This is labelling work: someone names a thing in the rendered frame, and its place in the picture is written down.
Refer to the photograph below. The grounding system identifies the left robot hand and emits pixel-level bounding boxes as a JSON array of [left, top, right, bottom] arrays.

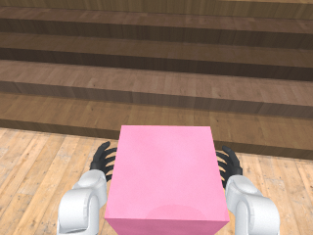
[[89, 141, 117, 182]]

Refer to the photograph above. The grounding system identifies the carton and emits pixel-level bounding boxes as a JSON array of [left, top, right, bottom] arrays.
[[104, 125, 230, 235]]

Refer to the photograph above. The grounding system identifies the right robot hand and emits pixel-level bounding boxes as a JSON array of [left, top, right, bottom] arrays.
[[215, 145, 243, 190]]

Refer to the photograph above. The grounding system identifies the robot left forearm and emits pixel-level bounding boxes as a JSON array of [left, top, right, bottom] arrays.
[[56, 169, 108, 235]]

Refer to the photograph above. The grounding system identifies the robot right forearm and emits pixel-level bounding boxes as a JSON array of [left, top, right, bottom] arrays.
[[225, 174, 281, 235]]

